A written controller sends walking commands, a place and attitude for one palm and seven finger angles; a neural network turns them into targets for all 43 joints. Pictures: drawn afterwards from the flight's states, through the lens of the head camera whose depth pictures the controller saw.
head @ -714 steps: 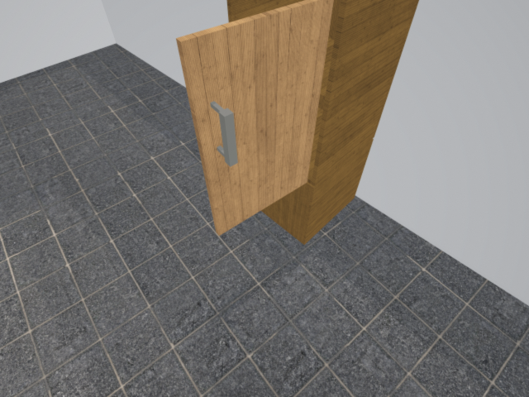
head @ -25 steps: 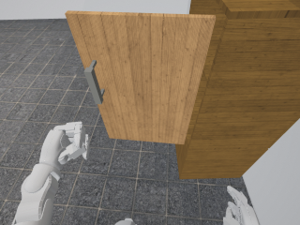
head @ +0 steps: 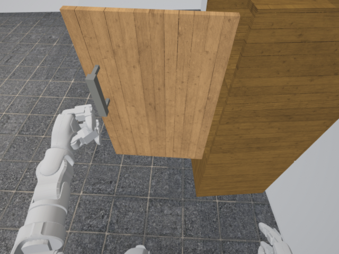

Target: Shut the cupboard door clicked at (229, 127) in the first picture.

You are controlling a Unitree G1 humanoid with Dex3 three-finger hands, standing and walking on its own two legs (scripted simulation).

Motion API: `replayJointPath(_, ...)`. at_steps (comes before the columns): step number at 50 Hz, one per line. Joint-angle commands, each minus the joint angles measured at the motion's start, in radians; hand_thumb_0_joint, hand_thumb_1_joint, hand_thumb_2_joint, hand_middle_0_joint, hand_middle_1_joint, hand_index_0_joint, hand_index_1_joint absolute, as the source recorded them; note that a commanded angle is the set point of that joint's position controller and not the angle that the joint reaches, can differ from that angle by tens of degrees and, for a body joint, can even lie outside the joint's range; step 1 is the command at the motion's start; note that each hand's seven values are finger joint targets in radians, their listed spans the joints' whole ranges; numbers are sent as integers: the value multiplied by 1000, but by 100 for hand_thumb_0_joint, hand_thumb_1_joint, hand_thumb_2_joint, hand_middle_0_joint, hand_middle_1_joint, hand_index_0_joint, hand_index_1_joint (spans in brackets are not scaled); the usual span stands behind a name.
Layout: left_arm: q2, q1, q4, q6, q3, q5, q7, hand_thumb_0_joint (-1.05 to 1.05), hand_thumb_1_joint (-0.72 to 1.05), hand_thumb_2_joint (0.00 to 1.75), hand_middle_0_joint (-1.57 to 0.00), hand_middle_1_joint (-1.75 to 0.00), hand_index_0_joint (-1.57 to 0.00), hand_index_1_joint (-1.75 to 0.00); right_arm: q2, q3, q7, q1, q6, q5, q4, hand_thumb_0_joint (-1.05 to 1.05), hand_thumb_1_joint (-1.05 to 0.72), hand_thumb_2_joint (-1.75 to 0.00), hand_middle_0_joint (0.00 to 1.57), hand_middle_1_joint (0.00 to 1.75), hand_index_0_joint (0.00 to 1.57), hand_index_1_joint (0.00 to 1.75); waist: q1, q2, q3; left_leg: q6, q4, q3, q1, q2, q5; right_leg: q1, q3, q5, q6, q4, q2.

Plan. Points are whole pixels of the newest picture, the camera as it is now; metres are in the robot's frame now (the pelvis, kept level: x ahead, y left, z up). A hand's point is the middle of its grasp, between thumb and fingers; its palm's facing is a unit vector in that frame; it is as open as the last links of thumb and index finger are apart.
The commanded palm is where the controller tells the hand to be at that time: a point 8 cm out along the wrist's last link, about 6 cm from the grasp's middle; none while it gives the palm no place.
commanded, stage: bring the fist close to the handle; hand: left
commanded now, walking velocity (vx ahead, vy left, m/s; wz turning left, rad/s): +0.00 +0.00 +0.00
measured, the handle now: (100, 91) +0.51 +0.21 +0.08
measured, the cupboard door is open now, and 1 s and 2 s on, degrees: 83 82 66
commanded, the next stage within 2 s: push the door shut along its arc in 0.58 s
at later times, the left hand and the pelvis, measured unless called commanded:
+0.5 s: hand (100, 121) +0.40 +0.19 +0.09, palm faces -0.02 -1.00 +0.00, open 3.1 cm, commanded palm +0.37 +0.24 +0.09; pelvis +0.00 +0.00 +0.00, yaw -1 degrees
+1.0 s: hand (104, 106) +0.43 +0.18 +0.10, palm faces -0.10 -1.00 +0.00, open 3.1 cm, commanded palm +0.42 +0.24 +0.09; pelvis -0.01 +0.00 -0.01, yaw -1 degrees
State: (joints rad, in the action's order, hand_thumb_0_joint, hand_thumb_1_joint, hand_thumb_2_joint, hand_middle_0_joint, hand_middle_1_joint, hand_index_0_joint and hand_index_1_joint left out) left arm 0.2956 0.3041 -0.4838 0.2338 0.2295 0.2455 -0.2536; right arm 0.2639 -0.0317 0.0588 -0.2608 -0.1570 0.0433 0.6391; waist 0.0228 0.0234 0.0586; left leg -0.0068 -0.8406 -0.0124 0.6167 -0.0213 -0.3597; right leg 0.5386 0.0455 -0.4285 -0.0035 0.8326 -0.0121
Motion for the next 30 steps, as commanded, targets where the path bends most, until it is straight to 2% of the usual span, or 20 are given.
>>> replayJointPath(1,244,370,82,61,91,-4,-1,0,90,90,-130,-150,-130,-150,145,58,7,-21,-25,3,-109,0,-90,-90,20,30,20,30,12,15,290,-15,103,35,-207,15,195,-35,-14,283,-16,-108,27)
replayJointPath(3,232,405,46,51,81,1,-15,0,90,90,-130,-150,-130,-150,144,58,5,-23,-11,5,-117,0,-90,-90,20,30,20,30,16,-3,291,-17,105,27,-187,17,195,-47,-21,301,-12,-114,24)
replayJointPath(5,261,450,-9,46,104,8,-29,0,90,90,-130,-150,-130,-150,149,59,6,-31,2,8,-116,0,-90,-90,20,30,20,30,18,-11,274,-16,104,23,-164,17,186,-45,-24,299,-12,-119,24)
replayJointPath(7,268,511,2,62,104,10,-36,0,90,90,-130,-150,-130,-150,149,60,5,-35,9,6,-121,0,-90,-90,20,30,20,30,18,18,315,-19,94,24,-183,18,209,-52,-28,321,-15,-110,26)
replayJointPath(9,283,572,-12,86,115,12,-39,0,90,90,-130,-150,-130,-150,149,63,6,-50,15,5,-113,0,-90,-90,20,30,20,30,28,8,340,-18,82,23,-188,16,221,-50,-29,338,-13,-103,28)
replayJointPath(12,268,525,-36,113,106,7,-45,0,90,90,-130,-150,-130,-150,149,69,0,-63,21,4,-115,0,-90,-90,20,30,20,30,16,25,353,-18,77,26,-205,14,238,-37,-26,342,-18,-93,33)
replayJointPath(13,229,530,-23,119,71,7,-49,0,90,90,-130,-150,-130,-150,146,68,-5,-63,21,5,-120,0,-90,-90,20,30,20,30,20,46,358,-17,77,25,-216,15,244,-28,-23,349,-17,-90,34)
replayJointPath(14,250,507,-45,119,95,7,-48,0,90,90,-130,-150,-130,-150,150,74,-6,-71,25,5,-116,0,-90,-90,20,30,20,30,16,18,359,-17,76,26,-210,14,242,-30,-23,347,-17,-91,36)
replayJointPath(15,258,492,-39,120,100,5,-50,0,90,90,-130,-150,-130,-150,152,75,-7,-72,29,5,-117,0,-90,-90,20,30,20,30,9,37,367,-16,77,25,-210,14,255,-38,-24,359,-19,-87,35)
replayJointPath(16,276,450,-48,116,119,6,-46,0,90,90,-130,-150,-130,-150,157,77,-9,-79,34,3,-119,0,-90,-90,20,30,20,30,2,1,371,-20,75,25,-201,15,262,-59,-23,368,-18,-87,37)
replayJointPath(18,234,465,-10,112,86,12,-45,0,90,90,-130,-150,-130,-150,148,77,-13,-69,39,9,-130,0,-90,-90,20,30,20,30,11,3,362,-23,81,18,-205,16,260,-52,-24,379,-13,-93,35)
replayJointPath(19,243,455,-25,105,99,15,-42,0,90,90,-130,-150,-130,-150,149,77,-13,-70,41,9,-130,0,-90,-90,20,30,20,30,7,-4,346,-23,83,14,-189,18,244,-55,-26,370,-11,-98,36)
replayJointPath(21,313,453,-22,107,159,13,-25,0,90,90,-130,-150,-130,-150,157,77,-7,-71,52,6,-127,0,-90,-90,20,30,20,30,0,-29,329,-26,86,12,-163,18,223,-73,-32,353,-10,-105,36)
replayJointPath(22,292,478,-11,109,136,10,-23,0,90,90,-130,-150,-130,-150,150,72,-7,-61,54,10,-133,0,-90,-90,20,30,20,30,11,-8,309,-27,94,9,-157,19,204,-57,-35,337,-9,-109,33)
replayJointPath(23,290,527,-5,116,133,6,-16,0,90,90,-130,-150,-130,-150,147,72,-4,-63,55,10,-127,0,-90,-90,20,30,20,30,22,-24,305,-27,96,11,-157,17,184,-46,-34,314,-7,-112,35)
replayJointPath(24,279,552,9,127,118,1,-13,0,90,90,-130,-150,-130,-150,143,72,-3,-58,53,9,-127,0,-90,-90,20,30,20,30,24,10,304,-26,97,12,-169,17,174,-33,-37,298,-9,-113,37)
replayJointPath(27,280,513,44,151,121,0,-8,0,90,90,-130,-150,-130,-150,143,74,-4,-54,47,6,-130,0,-90,-90,20,30,20,30,12,44,361,-24,90,13,-213,16,195,-50,-37,312,-14,-105,39)
replayJointPath(28,285,525,33,155,122,2,-12,0,90,90,-130,-150,-130,-150,143,71,-3,-54,47,7,-126,0,-90,-90,20,30,20,30,17,45,351,-23,92,14,-205,16,193,-50,-37,315,-14,-107,38)
replayJointPath(29,291,513,2,152,129,3,-17,0,90,90,-130,-150,-130,-150,144,71,-2,-58,48,6,-121,0,-90,-90,20,30,20,30,16,6,348,-24,91,14,-188,17,185,-60,-39,312,-12,-107,39)
replayJointPath(30,285,512,-21,148,121,5,-25,0,90,90,-130,-150,-130,-150,144,70,-2,-55,50,10,-121,0,-90,-90,20,30,20,30,22,13,320,-24,95,11,-173,16,166,-47,-40,295,-11,-113,39)
